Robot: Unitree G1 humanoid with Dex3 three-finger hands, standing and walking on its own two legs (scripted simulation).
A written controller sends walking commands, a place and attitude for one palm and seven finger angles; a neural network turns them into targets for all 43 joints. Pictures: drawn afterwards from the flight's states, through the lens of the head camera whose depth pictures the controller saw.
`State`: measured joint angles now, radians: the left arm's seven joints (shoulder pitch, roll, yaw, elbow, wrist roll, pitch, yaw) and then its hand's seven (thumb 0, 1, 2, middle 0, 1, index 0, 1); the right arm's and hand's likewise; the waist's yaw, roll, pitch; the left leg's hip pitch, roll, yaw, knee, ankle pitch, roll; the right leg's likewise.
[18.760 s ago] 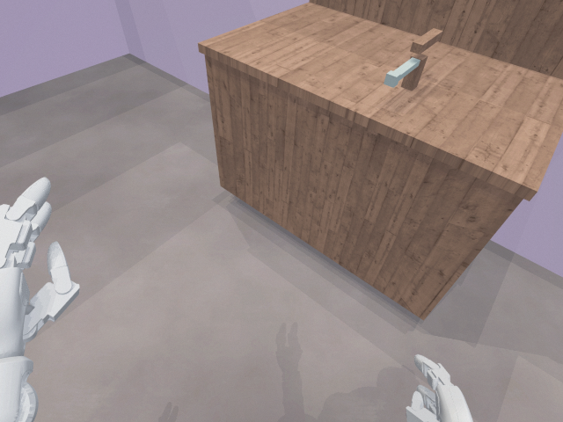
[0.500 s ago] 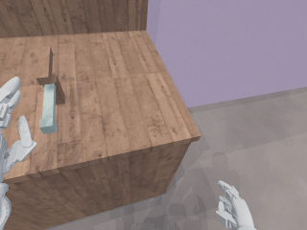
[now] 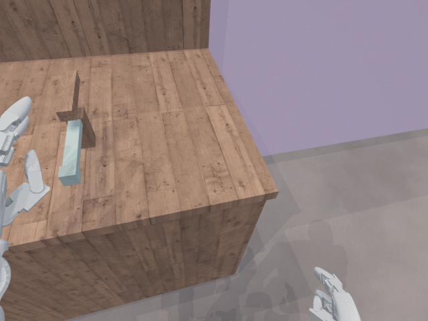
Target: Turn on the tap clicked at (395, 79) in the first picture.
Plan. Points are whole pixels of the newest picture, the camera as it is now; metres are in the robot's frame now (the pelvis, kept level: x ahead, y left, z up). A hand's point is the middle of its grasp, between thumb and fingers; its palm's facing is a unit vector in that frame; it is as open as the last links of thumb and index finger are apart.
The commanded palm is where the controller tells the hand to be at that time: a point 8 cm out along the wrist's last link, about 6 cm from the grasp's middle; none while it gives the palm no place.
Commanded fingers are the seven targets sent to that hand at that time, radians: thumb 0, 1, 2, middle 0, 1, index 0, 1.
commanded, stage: come to a stop and stand still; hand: left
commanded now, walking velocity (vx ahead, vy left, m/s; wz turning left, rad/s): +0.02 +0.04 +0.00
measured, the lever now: (70, 175) +0.32 +0.30 +0.08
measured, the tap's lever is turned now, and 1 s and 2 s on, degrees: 0 0 0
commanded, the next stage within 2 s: look again from close up in 0.90 s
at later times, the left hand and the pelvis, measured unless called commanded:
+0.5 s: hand (41, 207) +0.21 +0.26 +0.17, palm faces +0.45 -0.85 -0.28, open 7.4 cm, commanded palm +0.15 +0.28 +0.18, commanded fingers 0.00 0.90 0.90 -0.20 -0.30 -0.20 -0.30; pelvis -0.01 +0.00 +0.00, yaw +0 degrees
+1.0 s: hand (46, 202) +0.22 +0.26 +0.15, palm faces +0.39 -0.85 -0.35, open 7.4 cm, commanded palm +0.16 +0.29 +0.18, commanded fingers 0.00 0.90 0.90 -0.20 -0.30 -0.20 -0.30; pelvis +0.01 +0.01 +0.00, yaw +0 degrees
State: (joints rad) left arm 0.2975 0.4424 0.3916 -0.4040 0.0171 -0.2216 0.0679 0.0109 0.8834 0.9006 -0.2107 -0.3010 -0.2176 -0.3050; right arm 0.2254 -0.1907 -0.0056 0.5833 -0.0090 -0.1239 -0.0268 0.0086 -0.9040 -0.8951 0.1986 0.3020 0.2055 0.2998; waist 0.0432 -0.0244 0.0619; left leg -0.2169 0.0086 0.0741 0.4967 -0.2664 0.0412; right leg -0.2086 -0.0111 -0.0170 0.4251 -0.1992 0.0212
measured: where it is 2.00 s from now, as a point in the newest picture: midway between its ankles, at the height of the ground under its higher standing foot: outside the picture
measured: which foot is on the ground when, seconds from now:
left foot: down 0.00-1.00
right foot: down 0.00-1.00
